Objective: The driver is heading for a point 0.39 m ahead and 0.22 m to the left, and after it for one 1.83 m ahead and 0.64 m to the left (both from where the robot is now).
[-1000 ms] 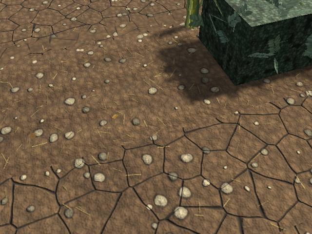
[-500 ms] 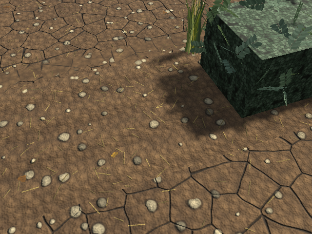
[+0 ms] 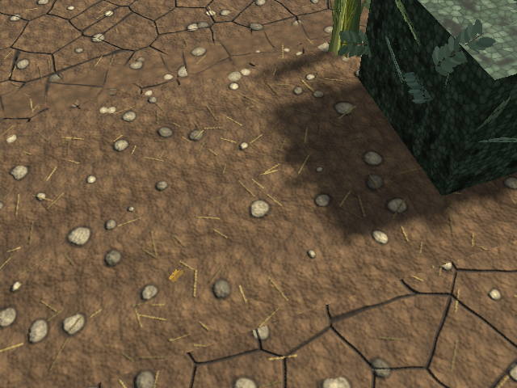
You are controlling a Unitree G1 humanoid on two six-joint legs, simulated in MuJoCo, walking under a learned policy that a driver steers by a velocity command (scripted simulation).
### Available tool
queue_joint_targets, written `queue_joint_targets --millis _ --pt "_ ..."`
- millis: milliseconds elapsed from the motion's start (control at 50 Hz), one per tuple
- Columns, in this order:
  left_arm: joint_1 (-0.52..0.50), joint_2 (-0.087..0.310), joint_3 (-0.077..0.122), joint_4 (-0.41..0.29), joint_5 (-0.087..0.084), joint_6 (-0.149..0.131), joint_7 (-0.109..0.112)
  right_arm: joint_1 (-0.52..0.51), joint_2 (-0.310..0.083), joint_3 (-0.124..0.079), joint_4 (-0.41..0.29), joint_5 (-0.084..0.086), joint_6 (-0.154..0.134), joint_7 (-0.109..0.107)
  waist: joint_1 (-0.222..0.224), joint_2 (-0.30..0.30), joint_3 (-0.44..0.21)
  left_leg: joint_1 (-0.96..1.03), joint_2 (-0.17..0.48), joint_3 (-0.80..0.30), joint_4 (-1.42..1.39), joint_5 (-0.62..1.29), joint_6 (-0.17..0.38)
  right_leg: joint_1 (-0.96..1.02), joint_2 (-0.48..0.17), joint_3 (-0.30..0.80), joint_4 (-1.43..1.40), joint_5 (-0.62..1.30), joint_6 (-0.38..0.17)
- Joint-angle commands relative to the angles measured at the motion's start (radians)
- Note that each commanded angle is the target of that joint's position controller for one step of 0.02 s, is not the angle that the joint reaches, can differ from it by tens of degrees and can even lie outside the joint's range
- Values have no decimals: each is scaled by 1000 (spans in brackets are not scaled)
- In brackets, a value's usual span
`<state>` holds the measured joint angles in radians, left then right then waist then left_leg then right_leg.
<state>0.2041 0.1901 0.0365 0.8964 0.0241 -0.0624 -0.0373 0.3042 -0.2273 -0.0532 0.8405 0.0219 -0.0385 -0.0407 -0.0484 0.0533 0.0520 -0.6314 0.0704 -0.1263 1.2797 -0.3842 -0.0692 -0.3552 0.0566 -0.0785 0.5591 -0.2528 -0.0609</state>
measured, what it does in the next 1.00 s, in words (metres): walks ahead, turning left: left foot, then right foot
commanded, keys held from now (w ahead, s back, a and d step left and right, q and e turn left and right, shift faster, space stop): q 0.14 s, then w+q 0.76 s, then w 0.10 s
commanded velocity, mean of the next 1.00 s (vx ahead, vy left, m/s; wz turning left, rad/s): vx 0.37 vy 0.00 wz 0.52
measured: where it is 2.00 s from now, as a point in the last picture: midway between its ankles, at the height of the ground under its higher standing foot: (175, 329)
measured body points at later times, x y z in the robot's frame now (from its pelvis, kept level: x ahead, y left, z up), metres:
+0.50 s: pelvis +0.17 +0.06 +0.01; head +0.20 +0.08 +0.46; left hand +0.25 +0.37 -0.10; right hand +0.35 -0.18 -0.09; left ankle +0.15 +0.13 -0.73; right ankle +0.21 -0.09 -0.66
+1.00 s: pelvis +0.40 +0.09 +0.02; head +0.42 +0.09 +0.47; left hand +0.31 +0.37 -0.10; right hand +0.67 -0.07 -0.08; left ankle +0.34 +0.23 -0.65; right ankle +0.44 -0.01 -0.73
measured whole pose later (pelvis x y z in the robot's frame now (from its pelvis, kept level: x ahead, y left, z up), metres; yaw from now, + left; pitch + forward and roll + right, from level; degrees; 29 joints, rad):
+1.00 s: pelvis +0.40 +0.09 +0.02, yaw +33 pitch +2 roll -1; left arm 0.26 0.26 0.07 0.84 0.00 -0.09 -0.02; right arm 0.25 -0.31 -0.09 0.65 0.02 -0.02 -0.01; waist 0.04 0.05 0.01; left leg -0.60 0.05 -0.08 1.08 -0.30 0.02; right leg -0.17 0.03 -0.05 0.34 -0.20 -0.02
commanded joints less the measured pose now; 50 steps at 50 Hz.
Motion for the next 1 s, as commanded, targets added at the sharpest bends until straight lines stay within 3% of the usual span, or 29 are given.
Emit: queue_joint_targets --millis 20,60,120,180,260,300,320,340,360,380,400,420,440,460,480,500,520,580,680,720,760,780,800,820,840,860,900,940,1000 --pt "-73 164 38 -85 -4 -33 32 61 -61 -17 -79 -12 4 -2 -10 -149 -144 41 54 3 -270 162 -13 94 -350 202 -214 879 -178" --pt "-35 187 48 -73 -10 -22 62 -1 -49 -15 -113 -9 -2 14 10 -159 -178 60 28 33 -365 264 8 167 -337 144 -219 947 -153" --pt "-27 193 54 -65 -24 6 86 -87 -52 -20 -154 -14 7 34 30 -117 -155 61 1 66 -456 337 38 231 -322 72 -228 859 -130" --pt "-14 208 63 -59 -36 25 84 -183 -43 -24 -207 -14 31 55 54 -107 -115 68 -11 95 -523 298 73 264 -338 41 -225 689 -116" --pt "27 254 88 -53 -43 40 73 -256 -70 -36 -269 -5 55 73 75 -104 -55 20 -23 132 -562 70 129 339 -394 68 -186 521 -114" --pt "10 271 93 -60 -47 44 69 -200 -90 -49 -264 -1 51 77 34 -97 -78 142 -73 189 -671 47 166 333 -363 20 -68 609 -85" --pt "7 262 91 -61 -49 43 67 -100 -119 -68 -236 1 45 72 -13 -74 -135 329 -113 197 -765 134 200 269 -302 -47 92 623 -49" --pt "-20 224 78 -93 -24 34 67 60 -232 -108 -200 0 42 56 -59 69 -214 628 25 -70 -786 307 289 6 -212 -123 415 431 22" --pt "-51 149 46 -165 4 -2 48 100 -334 -119 -211 -8 21 60 -34 248 -266 897 257 -616 -917 269 490 -449 5 -9 691 -340 74" --pt "-121 200 56 -161 -24 -37 21 142 -254 -95 -212 -14 9 59 -87 140 -287 939 269 -626 -960 209 490 -568 -34 168 772 -364 63" --pt "-136 217 59 -170 -45 -50 7 80 -213 -82 -217 -14 -2 55 -54 104 -201 860 242 -504 -961 225 443 -593 -74 177 725 -273 50" --pt "-129 218 61 -156 -33 -52 7 14 -192 -75 -232 -2 -3 53 -8 -5 -149 737 194 -396 -966 281 392 -522 -113 170 630 -192 48" --pt "-132 228 67 -148 -14 -48 14 -46 -176 -68 -244 3 -1 49 24 -40 -112 619 168 -320 -980 371 357 -445 -138 155 529 -136 59" --pt "-120 219 68 -144 -7 -37 18 -74 -169 -61 -257 -5 0 42 51 -43 -109 543 136 -278 -1006 417 340 -364 -142 147 485 -84 71" --pt "-119 200 61 -149 -10 -32 19 -80 -196 -69 -261 -13 -3 37 62 -6 -114 480 127 -260 -1012 489 351 -303 -123 130 445 -49 90" --pt "-124 189 57 -151 -9 -28 22 -78 -205 -72 -260 -13 -4 31 63 -13 -110 458 105 -217 -1011 528 345 -279 -112 123 382 -15 106" --pt "-153 172 51 -157 -6 -25 25 -54 -213 -75 -247 -8 -6 24 51 -11 -108 438 84 -188 -1017 515 333 -253 -101 120 311 37 116" --pt "-246 137 33 -189 -16 -24 26 16 -221 -78 -212 0 -4 10 10 20 -92 427 54 -172 -1015 411 297 -212 -66 131 124 190 126" --pt "-310 174 40 -230 -33 -39 22 67 -213 -78 -181 5 -3 16 -13 69 -66 431 59 -248 -977 275 272 -125 -37 158 -19 200 104" --pt "-275 199 51 -229 -39 -53 19 60 -209 -78 -182 6 0 15 9 95 -73 444 67 -301 -936 252 259 -50 -30 159 -55 143 85" --pt "-147 223 69 -195 -36 -63 21 27 -175 -65 -196 7 2 14 78 101 -109 406 20 -301 -833 265 221 141 -41 148 -130 143 47" --pt "-7 267 87 -173 -23 -66 26 -1 -128 -48 -215 -2 -3 16 144 42 -200 309 -31 -239 -633 254 181 358 -154 248 -129 110 -10" --pt "132 360 111 -150 -5 -55 28 82 -70 -29 -244 13 -13 16 142 -226 -342 17 -164 -83 -304 8 107 682 -380 613 -189 -89 -164" --pt "132 316 103 -137 -23 -48 18 119 -131 -36 -239 22 -16 12 124 -334 -314 -153 -127 -63 -113 -202 94 684 -473 859 -282 -303 -217" --pt "75 239 81 -158 -29 -45 20 66 -204 -55 -228 22 -11 14 130 -232 -180 -201 -73 -67 -38 -131 96 566 -440 747 -297 -332 -185" --pt "26 206 69 -169 -24 -37 23 15 -203 -57 -232 11 -3 14 119 -172 -109 -183 -38 -32 -26 -59 95 462 -398 610 -301 -224 -151" --pt "-22 155 50 -160 -17 -34 26 -25 -175 -59 -244 -4 5 22 86 -148 -41 -123 13 -21 -90 34 100 312 -328 430 -343 -30 -115" --pt "-6 165 50 -137 -16 -43 25 -23 -125 -46 -253 3 7 31 73 -165 -35 -73 24 -4 -136 66 97 248 -307 351 -378 68 -127" --pt "22 202 58 -104 -23 -52 21 -77 -104 -32 -273 -3 1 33 72 -131 -21 -104 17 0 -269 146 77 256 -309 268 -411 190 -154"
Keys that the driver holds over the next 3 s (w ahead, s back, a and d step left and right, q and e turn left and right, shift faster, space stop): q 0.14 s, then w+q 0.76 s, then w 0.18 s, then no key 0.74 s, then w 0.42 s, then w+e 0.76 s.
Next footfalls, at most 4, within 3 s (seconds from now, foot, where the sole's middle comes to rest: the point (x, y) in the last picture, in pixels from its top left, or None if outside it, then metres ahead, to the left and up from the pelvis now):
0.32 left None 0.19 0.14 -0.77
0.78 right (270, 368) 0.48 0.01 -0.77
1.24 left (123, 346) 0.55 0.38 -0.77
1.58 right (206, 295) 0.68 0.17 -0.77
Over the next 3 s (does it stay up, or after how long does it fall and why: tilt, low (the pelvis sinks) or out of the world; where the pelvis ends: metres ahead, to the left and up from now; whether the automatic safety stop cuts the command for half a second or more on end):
stays up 1.04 0.50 0.01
